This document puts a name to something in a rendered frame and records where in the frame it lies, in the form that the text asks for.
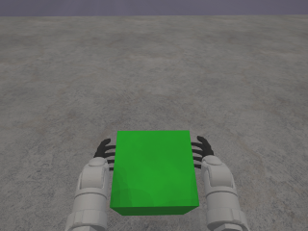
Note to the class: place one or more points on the right robot hand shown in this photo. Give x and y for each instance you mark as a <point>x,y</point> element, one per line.
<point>206,150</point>

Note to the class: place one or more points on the left robot hand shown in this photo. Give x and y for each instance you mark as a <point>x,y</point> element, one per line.
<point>102,148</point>

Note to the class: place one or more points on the right robot forearm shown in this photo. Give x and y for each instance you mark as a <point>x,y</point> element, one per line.
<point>224,211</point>

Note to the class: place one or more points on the left robot forearm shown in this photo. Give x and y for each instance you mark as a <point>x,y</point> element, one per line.
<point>89,206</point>

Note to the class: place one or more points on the carton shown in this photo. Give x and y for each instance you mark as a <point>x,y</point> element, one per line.
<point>154,173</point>

